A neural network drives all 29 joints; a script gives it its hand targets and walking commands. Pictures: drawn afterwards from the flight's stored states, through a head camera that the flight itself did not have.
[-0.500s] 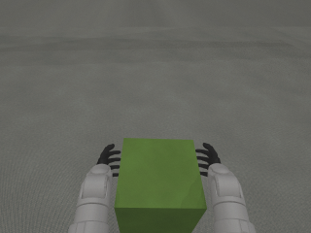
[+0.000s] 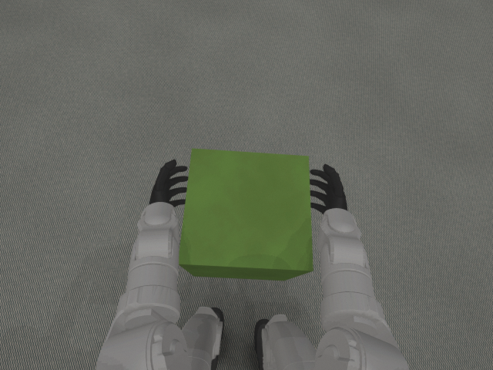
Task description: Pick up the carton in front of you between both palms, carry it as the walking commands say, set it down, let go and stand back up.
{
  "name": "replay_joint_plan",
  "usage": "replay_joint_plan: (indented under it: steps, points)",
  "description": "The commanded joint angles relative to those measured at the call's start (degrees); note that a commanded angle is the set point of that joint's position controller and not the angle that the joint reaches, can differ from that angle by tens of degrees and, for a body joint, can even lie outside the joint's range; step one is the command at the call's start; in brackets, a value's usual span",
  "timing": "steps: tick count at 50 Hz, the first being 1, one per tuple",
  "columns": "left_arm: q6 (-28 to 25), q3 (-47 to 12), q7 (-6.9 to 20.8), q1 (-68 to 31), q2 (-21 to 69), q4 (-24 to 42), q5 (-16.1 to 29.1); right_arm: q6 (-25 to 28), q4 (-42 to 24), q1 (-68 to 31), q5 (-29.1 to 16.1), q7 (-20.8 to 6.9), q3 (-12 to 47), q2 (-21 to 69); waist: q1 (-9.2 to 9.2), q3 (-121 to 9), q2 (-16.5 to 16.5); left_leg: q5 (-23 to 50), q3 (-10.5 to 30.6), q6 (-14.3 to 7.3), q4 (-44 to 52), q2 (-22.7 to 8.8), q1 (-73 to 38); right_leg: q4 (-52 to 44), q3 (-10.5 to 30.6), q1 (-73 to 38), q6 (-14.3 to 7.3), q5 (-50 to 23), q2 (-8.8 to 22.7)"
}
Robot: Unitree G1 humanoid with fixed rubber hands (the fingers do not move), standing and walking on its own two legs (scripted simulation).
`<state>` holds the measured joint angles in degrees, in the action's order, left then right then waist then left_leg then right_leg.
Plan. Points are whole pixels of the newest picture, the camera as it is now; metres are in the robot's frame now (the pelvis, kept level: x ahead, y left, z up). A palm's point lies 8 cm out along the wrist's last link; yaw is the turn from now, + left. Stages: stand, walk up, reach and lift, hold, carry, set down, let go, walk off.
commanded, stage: set down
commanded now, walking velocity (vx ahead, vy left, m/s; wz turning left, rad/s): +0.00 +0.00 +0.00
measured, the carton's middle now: (244, 223) +0.37 +0.01 -0.16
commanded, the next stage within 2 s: none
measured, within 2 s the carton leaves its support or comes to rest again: rests again in 1.40 s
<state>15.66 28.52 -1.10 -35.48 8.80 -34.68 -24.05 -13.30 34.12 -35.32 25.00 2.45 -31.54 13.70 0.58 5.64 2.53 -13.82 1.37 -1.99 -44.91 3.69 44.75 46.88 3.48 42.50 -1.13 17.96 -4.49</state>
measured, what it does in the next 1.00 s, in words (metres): lowers itself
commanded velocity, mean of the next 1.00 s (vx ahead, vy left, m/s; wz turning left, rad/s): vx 0.00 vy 0.00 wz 0.00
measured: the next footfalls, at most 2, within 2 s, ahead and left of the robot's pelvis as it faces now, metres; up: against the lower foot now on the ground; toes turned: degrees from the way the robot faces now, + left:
none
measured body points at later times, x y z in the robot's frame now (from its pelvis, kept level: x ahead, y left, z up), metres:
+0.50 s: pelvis -0.01 -0.01 -0.13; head +0.23 +0.02 +0.24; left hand +0.44 +0.17 -0.23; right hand +0.43 -0.13 -0.22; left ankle +0.08 +0.10 -0.70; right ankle +0.04 -0.11 -0.70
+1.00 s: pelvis -0.04 +0.01 -0.26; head +0.27 +0.04 +0.06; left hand +0.48 +0.17 -0.39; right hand +0.47 -0.12 -0.38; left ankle +0.08 +0.10 -0.70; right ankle +0.04 -0.11 -0.70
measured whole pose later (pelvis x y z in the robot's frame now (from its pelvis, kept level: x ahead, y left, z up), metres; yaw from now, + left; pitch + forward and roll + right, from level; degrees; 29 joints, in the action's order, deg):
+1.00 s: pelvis -0.04 +0.01 -0.26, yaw -3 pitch +45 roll -4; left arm 15.5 19.0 -7.0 -65.7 -6.9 -45.9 -9.6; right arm -12.8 39.3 -62.1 8.4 10.0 -28.0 3.5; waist 0.9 -1.9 2.0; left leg -27.9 1.8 -1.2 -105.1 6.1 122.0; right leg 105.8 -0.1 117.9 1.7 33.3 -8.8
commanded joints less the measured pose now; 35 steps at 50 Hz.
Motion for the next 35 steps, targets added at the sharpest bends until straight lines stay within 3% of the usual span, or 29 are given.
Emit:
replay_joint_plan:
  steps: [1,5,11,16,27,35]
  points:
    - [-9.57,-33.56,12.15,-31.22,44.2,-0.85,12.84,7.96,1.35,-30.36,-12.61,-9.82,35.48,43.98,0.1,-55.62,-2.76,25.27,4.44,1.44,-9.64,2.2,-17.9,4.81,1.95,3.16,1.37,-18.83,-3.28]
    - [-9.29,-39.51,13.17,-33.22,44.02,2.29,15.45,7.19,-1.39,-30.45,-15.12,-8.47,41.78,47.2,0.88,-68.69,-1.34,22.77,3.34,1.65,-15.33,2.86,-7.26,11.16,2.15,2.12,2.49,-23.17,-3.06]
    - [-5.65,-35.37,15.26,-33.32,43.62,-2.03,13.1,3.63,0.92,-33.02,-15.68,-9.19,40.0,47.88,2.29,-61.52,-2.93,11.4,2.35,1.21,-20.01,2.86,7.29,15.3,1.39,15.16,2.82,-11.78,-3.46]
    - [-3.91,-34.55,15.94,-37.34,43.56,-3.77,13.54,1.74,2.84,-35.78,-16.17,-9.37,37.97,47.75,1.81,-61.65,-3.32,8.98,1.86,1.13,-24.4,2.85,13.97,19.75,0.08,22.89,2.76,-8.65,-4.14]
    - [-4.25,-34.87,13.11,-46.9,42.08,-6.32,16.36,2.54,4.49,-46.31,-18.23,-7.96,35.63,43.33,1.09,-68.33,-4.73,7.96,1.54,2.15,-35.87,3.31,21.06,32.66,-2.91,39.87,2.34,-3.56,-5.92]
    - [-3.53,-35.36,10.69,-54.06,40.03,-6.27,18.25,2.0,4.54,-54.34,-20.75,-7.83,36.1,41.39,1.85,-72.59,-5.78,6.56,1.47,2.83,-43.04,3.43,21.31,41.24,-4.79,49.45,2.38,0.62,-6.7]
